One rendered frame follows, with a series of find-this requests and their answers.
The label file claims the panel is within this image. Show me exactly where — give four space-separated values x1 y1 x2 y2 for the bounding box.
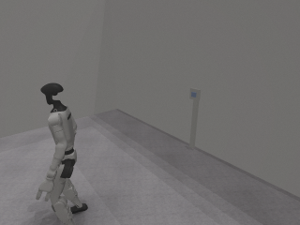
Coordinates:
189 87 201 148

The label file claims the left robot upper arm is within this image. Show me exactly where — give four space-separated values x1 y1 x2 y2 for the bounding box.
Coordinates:
48 112 68 150

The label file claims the robot right shin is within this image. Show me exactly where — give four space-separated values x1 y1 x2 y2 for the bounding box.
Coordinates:
62 178 82 208

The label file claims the right robot upper arm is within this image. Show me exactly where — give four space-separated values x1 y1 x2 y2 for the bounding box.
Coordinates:
64 104 77 131

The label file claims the robot right foot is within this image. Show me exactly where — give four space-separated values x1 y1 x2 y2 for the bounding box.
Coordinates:
70 203 88 214

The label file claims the robot left forearm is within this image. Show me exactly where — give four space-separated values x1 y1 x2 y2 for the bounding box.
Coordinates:
45 143 66 180

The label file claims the robot left hand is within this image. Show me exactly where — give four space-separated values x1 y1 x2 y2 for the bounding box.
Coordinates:
36 178 54 202

